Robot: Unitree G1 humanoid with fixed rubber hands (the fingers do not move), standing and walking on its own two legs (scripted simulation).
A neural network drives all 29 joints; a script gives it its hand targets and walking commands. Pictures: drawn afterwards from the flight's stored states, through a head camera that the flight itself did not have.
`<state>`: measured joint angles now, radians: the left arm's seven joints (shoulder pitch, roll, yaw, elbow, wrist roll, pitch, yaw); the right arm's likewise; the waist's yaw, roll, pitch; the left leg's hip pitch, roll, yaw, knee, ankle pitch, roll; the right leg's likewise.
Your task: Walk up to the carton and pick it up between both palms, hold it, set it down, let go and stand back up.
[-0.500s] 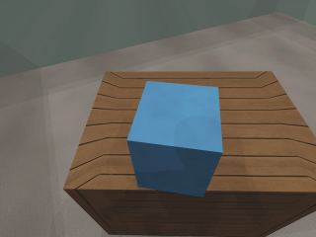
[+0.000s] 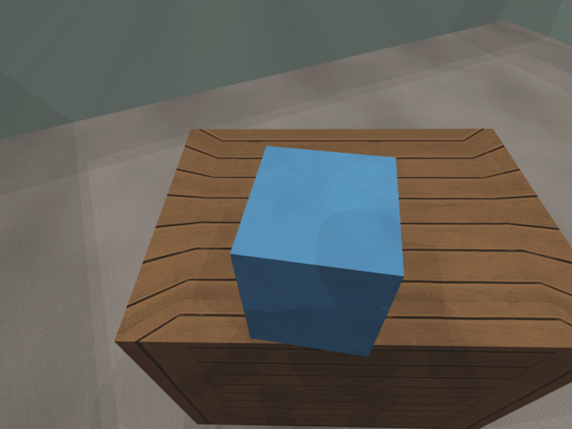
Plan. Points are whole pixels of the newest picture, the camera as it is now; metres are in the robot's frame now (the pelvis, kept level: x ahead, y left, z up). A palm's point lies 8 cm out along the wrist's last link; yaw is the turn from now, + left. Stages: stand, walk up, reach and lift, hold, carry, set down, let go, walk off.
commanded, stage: stand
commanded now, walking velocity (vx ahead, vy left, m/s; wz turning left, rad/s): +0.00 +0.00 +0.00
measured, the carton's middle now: (318, 253) +0.38 -0.01 +0.02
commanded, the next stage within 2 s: none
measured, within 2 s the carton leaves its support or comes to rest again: neither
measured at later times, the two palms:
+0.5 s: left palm out of the picture +0.08 +0.30 -0.12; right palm out of the picture +0.08 -0.31 -0.11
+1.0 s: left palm out of the picture +0.08 +0.30 -0.12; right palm out of the picture +0.08 -0.31 -0.11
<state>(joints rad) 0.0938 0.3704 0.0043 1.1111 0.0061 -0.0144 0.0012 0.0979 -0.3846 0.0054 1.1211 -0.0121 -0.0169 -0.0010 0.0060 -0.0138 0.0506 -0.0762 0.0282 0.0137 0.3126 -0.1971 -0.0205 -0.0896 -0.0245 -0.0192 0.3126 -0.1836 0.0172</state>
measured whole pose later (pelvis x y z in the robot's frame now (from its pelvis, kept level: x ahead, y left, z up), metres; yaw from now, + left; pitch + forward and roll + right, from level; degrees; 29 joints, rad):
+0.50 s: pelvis +0.00 +0.00 +0.00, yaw +0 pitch -2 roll +0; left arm 0.09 0.37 0.01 1.11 0.01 -0.01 0.00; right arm 0.10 -0.38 0.01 1.12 -0.01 -0.02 0.00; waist 0.01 -0.01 0.05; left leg -0.08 0.03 0.01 0.31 -0.20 -0.02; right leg -0.09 -0.02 -0.02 0.31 -0.18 0.02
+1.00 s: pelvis +0.00 +0.00 +0.00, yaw +0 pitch -2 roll +0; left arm 0.09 0.37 0.00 1.11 0.01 -0.01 0.00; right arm 0.10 -0.38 0.01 1.12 -0.01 -0.02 0.00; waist 0.01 -0.01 0.05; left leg -0.07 0.03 0.01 0.31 -0.20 -0.02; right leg -0.09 -0.02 -0.02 0.31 -0.19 0.02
